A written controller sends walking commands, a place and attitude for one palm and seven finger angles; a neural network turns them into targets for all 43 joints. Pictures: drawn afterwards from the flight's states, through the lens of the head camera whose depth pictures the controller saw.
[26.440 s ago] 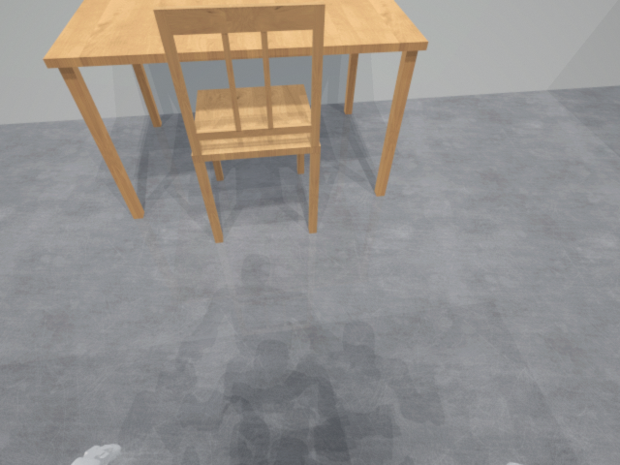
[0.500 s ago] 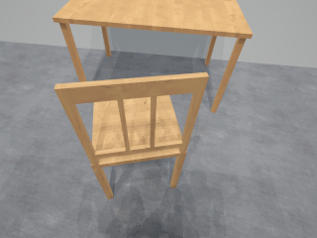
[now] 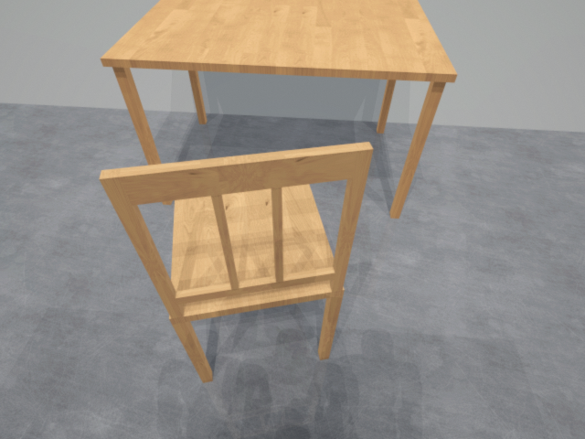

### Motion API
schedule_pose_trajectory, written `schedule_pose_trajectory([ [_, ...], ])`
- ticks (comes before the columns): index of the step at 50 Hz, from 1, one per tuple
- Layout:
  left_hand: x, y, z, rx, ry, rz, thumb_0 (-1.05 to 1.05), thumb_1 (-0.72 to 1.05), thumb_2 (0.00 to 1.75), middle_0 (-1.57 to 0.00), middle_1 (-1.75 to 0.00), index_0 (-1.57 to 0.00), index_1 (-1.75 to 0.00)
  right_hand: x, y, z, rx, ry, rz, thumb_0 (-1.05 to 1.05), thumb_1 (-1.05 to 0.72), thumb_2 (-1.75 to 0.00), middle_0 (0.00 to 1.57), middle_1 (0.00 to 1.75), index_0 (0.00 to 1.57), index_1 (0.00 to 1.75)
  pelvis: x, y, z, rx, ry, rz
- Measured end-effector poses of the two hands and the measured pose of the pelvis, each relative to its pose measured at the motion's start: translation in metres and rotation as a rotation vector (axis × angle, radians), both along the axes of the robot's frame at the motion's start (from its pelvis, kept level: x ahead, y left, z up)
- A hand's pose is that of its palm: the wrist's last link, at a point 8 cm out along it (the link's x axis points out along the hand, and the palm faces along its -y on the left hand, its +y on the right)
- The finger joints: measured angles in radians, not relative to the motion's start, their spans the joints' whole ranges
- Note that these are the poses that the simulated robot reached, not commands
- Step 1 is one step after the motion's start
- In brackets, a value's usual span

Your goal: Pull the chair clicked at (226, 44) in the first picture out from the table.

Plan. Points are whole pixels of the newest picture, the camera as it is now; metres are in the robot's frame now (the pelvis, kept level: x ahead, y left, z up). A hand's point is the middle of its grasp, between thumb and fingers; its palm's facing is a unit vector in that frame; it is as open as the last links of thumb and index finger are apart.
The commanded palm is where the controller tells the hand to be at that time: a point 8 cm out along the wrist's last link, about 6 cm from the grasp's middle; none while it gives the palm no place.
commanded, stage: let the arm hang, fingers relaxed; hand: left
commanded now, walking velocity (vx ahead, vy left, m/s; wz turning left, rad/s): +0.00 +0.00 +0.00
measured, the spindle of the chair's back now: (226, 245) +0.47 +0.17 -0.08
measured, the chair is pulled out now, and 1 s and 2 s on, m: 0.57 0.57 0.57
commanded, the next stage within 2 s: look to check the result in 0.16 s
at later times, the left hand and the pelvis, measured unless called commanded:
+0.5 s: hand out of the picture -0.01 +0.15 -0.17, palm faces +0.07 -0.98 -0.16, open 7.4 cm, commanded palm none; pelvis +0.01 -0.01 +0.00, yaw +0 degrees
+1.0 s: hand out of the picture +0.00 +0.15 -0.17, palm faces +0.07 -0.98 -0.17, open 7.4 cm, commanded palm none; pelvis +0.01 -0.01 +0.00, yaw +0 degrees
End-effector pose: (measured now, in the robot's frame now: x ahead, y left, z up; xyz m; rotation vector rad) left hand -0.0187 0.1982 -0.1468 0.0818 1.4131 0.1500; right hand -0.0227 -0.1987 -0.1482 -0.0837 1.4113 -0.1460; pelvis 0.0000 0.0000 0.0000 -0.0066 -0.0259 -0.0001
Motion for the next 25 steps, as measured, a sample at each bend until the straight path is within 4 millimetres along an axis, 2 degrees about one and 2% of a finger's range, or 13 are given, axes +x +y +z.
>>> schedule_pose_trajectory([
  [13,-0.002,0.007,0.003,0.026,0.014,0.014,0.00,0.91,0.90,-0.20,-0.29,-0.20,-0.30,0.002,-0.011,0.002,-0.014,0.012,0.000,0.01,-0.91,-0.90,0.20,0.30,0.19,0.30,0.004,-0.006,0.001,0.001,0.001,0.005],
  [25,0.001,0.003,0.002,0.018,0.009,0.014,0.00,0.91,0.90,-0.20,-0.29,-0.20,-0.30,0.010,-0.012,0.002,-0.015,0.001,0.006,0.01,-0.91,-0.90,0.20,0.30,0.19,0.30,0.006,-0.007,0.001,0.000,-0.005,0.005],
])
